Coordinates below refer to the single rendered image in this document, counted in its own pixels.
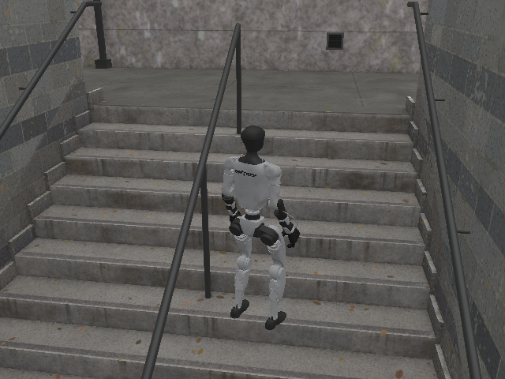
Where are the stairs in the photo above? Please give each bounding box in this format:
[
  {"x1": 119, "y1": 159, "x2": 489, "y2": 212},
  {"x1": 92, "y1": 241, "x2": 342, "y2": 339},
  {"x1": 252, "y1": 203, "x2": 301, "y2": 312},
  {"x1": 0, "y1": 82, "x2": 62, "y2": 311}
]
[{"x1": 0, "y1": 106, "x2": 438, "y2": 379}]

